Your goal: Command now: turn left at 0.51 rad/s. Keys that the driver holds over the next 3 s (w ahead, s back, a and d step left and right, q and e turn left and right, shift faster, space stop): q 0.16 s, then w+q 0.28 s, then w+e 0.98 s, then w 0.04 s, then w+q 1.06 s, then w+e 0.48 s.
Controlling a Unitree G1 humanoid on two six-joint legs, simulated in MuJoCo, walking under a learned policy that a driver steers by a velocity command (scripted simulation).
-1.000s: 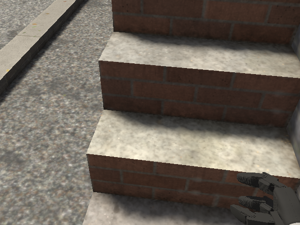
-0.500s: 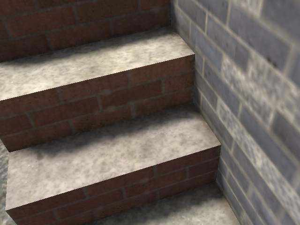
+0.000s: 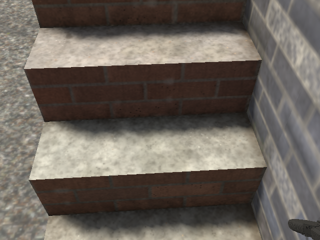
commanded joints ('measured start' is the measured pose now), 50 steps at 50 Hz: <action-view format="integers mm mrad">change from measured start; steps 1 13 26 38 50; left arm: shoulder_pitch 64 44 104 330 458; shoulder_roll -54 124 -37 39 -29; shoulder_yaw -15 35 4 46 0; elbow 66 -130 77 128 191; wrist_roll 6 63 -79 -57 49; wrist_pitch -5 -26 -90 -69 -103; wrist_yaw -42 109 47 13 -50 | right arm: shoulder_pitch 204 -109 249 75 -185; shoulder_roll -9 -51 30 -55 141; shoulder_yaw -22 4 3 0 71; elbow -6 -19 195 121 5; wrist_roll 2 49 24 -29 65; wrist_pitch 40 25 -34 -118 -101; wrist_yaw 4 123 150 76 155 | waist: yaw -82 75 20 148 63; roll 89 -152 30 56 -501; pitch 64 118 144 118 145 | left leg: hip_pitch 166 -322 801 642 240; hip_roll -10 105 67 335 -110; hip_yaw -92 -42 219 55 193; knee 75 678 -974 -858 597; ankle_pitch -214 221 329 -54 -90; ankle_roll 94 -201 119 219 36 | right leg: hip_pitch -49 91 -99 -569 -51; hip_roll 0 -313 -83 16 -37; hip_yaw -77 125 -122 164 480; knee -677 -506 -159 1139 -366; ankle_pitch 134 -503 -432 -355 289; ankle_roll -86 -240 -207 5 -364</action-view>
